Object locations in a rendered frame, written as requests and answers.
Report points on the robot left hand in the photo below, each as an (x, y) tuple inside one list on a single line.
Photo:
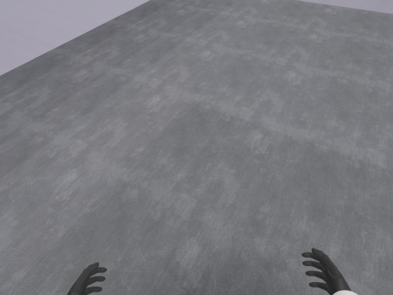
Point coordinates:
[(85, 279)]

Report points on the robot right hand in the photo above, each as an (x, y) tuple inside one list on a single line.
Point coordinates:
[(331, 275)]

